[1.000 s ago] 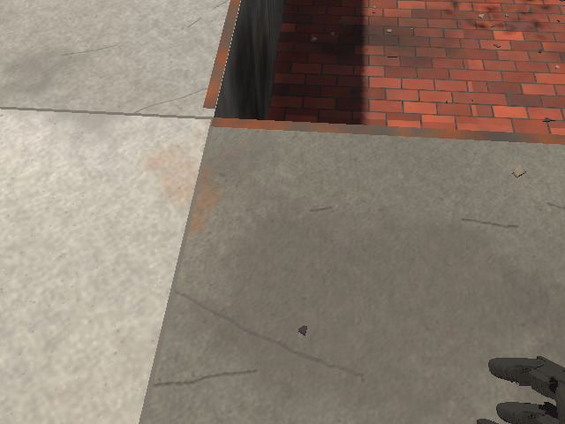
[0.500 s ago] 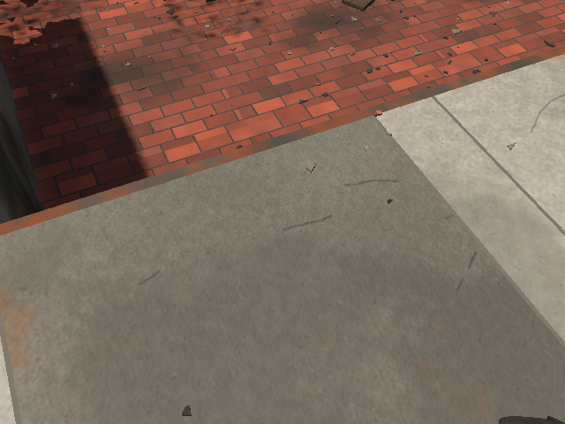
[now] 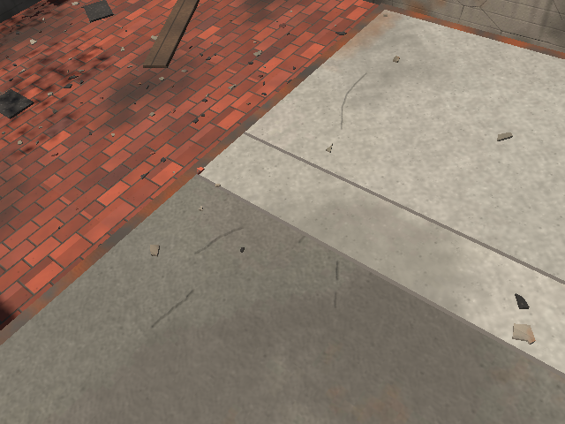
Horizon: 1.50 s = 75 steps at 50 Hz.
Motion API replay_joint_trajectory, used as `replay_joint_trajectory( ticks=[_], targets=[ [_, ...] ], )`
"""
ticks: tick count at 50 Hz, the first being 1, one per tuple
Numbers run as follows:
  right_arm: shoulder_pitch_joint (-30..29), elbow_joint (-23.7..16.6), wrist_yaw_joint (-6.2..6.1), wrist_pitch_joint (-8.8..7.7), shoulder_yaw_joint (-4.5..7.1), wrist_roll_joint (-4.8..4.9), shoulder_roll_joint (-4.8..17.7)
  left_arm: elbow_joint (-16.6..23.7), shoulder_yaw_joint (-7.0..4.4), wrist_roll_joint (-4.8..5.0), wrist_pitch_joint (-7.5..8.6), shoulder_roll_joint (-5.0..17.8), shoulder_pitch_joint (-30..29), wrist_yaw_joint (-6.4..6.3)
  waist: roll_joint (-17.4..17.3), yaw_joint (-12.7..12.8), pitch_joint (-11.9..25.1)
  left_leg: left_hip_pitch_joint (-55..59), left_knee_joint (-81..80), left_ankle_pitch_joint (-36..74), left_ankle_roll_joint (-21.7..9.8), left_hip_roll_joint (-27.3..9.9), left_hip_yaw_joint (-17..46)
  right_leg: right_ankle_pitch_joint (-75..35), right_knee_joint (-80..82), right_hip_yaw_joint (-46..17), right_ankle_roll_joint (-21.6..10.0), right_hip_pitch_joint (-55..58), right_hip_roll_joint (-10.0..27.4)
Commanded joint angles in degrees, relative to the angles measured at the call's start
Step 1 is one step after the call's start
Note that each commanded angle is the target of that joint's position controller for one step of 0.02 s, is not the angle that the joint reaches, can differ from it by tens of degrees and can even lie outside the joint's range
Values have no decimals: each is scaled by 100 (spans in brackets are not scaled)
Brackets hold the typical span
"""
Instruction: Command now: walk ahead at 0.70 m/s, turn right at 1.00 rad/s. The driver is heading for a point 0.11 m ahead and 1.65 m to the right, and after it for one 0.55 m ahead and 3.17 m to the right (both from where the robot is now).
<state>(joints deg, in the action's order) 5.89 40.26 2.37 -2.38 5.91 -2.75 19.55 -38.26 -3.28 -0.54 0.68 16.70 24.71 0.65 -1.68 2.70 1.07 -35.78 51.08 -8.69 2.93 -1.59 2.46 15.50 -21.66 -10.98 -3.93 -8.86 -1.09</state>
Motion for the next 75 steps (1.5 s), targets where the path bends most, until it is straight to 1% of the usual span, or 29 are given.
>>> replay_joint_trajectory(
  ticks=[1, 6, 9, 10, 11, 12, 14, 19, 26, 30, 32, 33, 34, 35, 37, 40, 43, 48, 50, 51, 52, 53, 54, 57, 61, 68, 72, 74, 75],
  targets=[
    [-668, -477, 81, 231, -62, -10, 221, 262, -336, -30, 37, 1113, -101, 114, 1198, 70, -467, -128, -350, 120, 320, 114, -297, 1419, 1228, -1297, -859, -551, 581],
    [-1154, -753, 24, 78, -113, 160, 355, 268, -412, -33, 120, 1324, -244, 18, 1188, 155, -562, 676, -1695, -252, 214, 95, -11, 1389, 963, -1951, -882, -385, 764],
    [665, -365, -181, -69, 26, 210, 725, 367, -370, -67, 236, 1215, -915, 26, 878, -900, -69, 3499, -2125, -658, -78, 116, -4, 254, -246, -1888, -605, -1507, 486],
    [1895, -140, -302, -143, 172, 86, 1245, 378, -250, -77, 318, 809, -957, 66, -188, -1459, 690, 4938, -2438, -1845, -164, -693, 779, -60, -2285, -996, -422, -2085, -210],
    [2364, -100, -352, -138, 267, -83, 1934, 787, -92, 163, 352, 187, -955, 51, -2458, -1308, 1248, 5803, -3842, -4650, -324, -2146, 3651, 1992, -4190, -137, -197, -3559, -982],
    [1527, -255, -324, -116, 189, -82, 1494, 586, -45, 114, 261, 414, -776, -25, -1748, -811, 717, 4944, -4179, -4803, -495, -2420, 4574, 1206, -5119, 107, -230, -3983, -426],
    [1073, -321, -315, -72, -48, -25, 593, 365, -125, -119, 157, 751, -1155, 118, -323, -630, 41, 3978, -3826, -3187, -550, -1915, 2620, 236, -5078, 386, -198, -3706, 153],
    [1892, 281, -240, -283, -225, 111, 87, 443, 2, -149, -59, 394, -1801, 452, -573, -626, -480, 3908, -3919, -178, -353, -1302, 250, -542, -5301, 693, -154, -4170, 505],
    [2186, 735, -304, -416, -286, 64, 174, 912, 258, -132, -73, 164, -3299, 614, -189, -481, -1181, 3495, -4304, 3361, -107, -942, -1679, -1071, -3176, 2022, -380, -3502, 190],
    [2092, 735, -510, -261, -129, 112, 931, 427, 115, -124, -83, 593, -1912, 472, -607, 516, -96, 3743, -2173, 7854, -94, -1311, -1832, -622, -2415, 2357, -815, -967, -587],
    [1422, 494, -445, -134, -99, 69, 991, -380, -224, -66, -22, 1133, 516, 238, -396, 1529, 860, 2229, 1196, 5835, -305, -1256, -1590, -489, -1664, 1444, -1255, 1968, -500],
    [1230, 401, -299, -145, -175, 26, 519, -424, -421, 147, -96, 1403, 119, 66, 902, 1058, 568, 549, 3361, -865, -293, 11, -1531, -43, -1344, 448, -1343, 2718, 19],
    [1647, -348, -295, -259, -270, 121, 308, -100, -466, -133, -171, 2031, -432, 83, 1287, 242, 1291, -1246, 4797, -1965, -92, 263, -620, -163, -694, -2588, -2421, 3789, 1330],
    [1105, -505, -285, -403, -277, 111, 586, -56, -484, -106, -190, 1791, -92, 25, 276, 612, 1431, -1597, 4539, -1480, -109, 84, 182, 764, 290, -3438, -2526, 3550, 1550],
    [899, -488, -280, -441, -332, 41, 521, -325, -354, -98, -22, 1260, -408, -66, -428, -66, -262, -1219, 3166, -1287, -124, -393, 231, 235, 886, -2748, -2055, 1427, 1223],
    [1126, -371, -238, -89, -386, -216, 371, -313, -181, -40, 264, 962, -804, -126, -415, -671, -644, -228, 2081, -1723, 137, -696, 175, -653, 922, -1617, -1815, -415, 499],
    [-55, -894, -137, -44, -514, -100, 95, -358, -219, -23, 421, 1046, -779, -62, -73, -460, -966, 477, 364, -485, 239, -651, -186, -992, 1241, -1148, -1582, -1620, -9],
    [-597, -1068, -114, -97, -537, 126, 140, -565, -339, 79, 425, 1259, -292, 15, 342, 12, -458, 1742, -1596, 1212, -91, -72, -296, -3100, 790, -1187, -1013, -670, 69],
    [219, -840, -224, -127, -359, 122, 581, -596, -389, 37, 403, 1497, -299, -16, 325, -386, 235, 2758, -1820, 400, -207, 266, -247, -4632, -549, -1198, -711, -28, 63],
    [1274, -608, -313, -150, -236, 141, 804, -564, -421, 5, 417, 1676, -585, 8, 291, -1088, 748, 3971, -1895, 74, -253, 212, -249, -4655, -1883, -1086, -556, -377, -63],
    [2545, -347, -451, -161, -63, 53, 1205, -459, -322, -33, 492, 1310, -866, 23, 86, -1693, 1368, 5376, -1752, -1059, -365, -476, 296, -3624, -3610, -768, -439, -1237, -365],
    [2962, -236, -497, -184, 13, -192, 1556, -172, -58, 73, 518, 254, -771, -18, -1487, -1439, 1820, 6363, -2542, -2928, -612, -2232, 2669, 1409, -5496, -192, -367, -2764, -902],
    [2200, -328, -415, -160, 49, -142, 1525, 30, -6, 134, 467, 537, -505, -48, -2046, -892, 1917, 5921, -3572, -3596, -895, -2627, 4802, 1060, -6073, 152, -390, -3457, -649],
    [1242, -284, -337, -107, -167, -56, 396, -132, -49, -139, 197, 765, -1284, 126, -209, -664, 131, 3897, -3607, -2237, -811, -1837, 2161, 55, -5665, 560, -288, -3459, 262],
    [1628, 337, -197, -320, -275, 151, 37, 326, 121, -163, -60, 213, -1829, 363, -329, -362, -454, 3174, -3983, -266, -569, -1597, 320, -264, -5414, 701, -232, -3710, 622],
    [1760, 674, -263, -453, -224, 109, 422, 847, 263, -135, -54, 226, -3068, 564, -40, -216, -1054, 3132, -4443, 3209, -349, -1064, -1879, -1499, -2675, 1978, -553, -2805, 254],
    [1613, 539, -402, -211, -64, 92, 1109, 312, 62, -102, -11, 704, -1444, 390, -547, 759, 4, 3848, -1918, 7397, -334, -1480, -1913, -718, -2338, 2138, -933, -895, -438],
    [1274, 361, -318, -41, -50, 36, 988, -465, -295, -44, 27, 1190, 465, 126, 24, 1328, 767, 2200, 1494, 3845, -405, -1039, -1688, -377, -1609, 1372, -1200, 1889, -503],
    [1290, 152, -235, -58, -231, -48, 223, -379, -441, 77, -57, 1655, -109, 0, 1484, 620, 300, 405, 3715, -1726, -249, -6, -1615, -876, -1619, -218, -1395, 2206, 368]
  ],
)
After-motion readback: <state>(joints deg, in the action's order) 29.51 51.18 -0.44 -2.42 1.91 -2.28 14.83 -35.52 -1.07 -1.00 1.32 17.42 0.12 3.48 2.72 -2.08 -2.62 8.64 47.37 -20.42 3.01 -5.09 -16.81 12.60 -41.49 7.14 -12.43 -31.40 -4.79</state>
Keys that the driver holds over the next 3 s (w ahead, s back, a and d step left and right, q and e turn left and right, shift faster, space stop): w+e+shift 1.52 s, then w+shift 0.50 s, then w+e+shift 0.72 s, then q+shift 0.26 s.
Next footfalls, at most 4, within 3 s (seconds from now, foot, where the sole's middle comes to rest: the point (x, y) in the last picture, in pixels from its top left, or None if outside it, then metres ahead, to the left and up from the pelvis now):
0.20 left None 0.25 0.14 -0.79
0.66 right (413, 396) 0.57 -0.17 -0.79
1.04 left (461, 248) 0.99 -0.35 -0.79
1.48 right None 0.94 -0.81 -0.79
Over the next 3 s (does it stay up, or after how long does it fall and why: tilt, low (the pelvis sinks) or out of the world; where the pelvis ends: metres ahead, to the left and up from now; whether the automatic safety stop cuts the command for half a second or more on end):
stays up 0.68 -2.01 -0.01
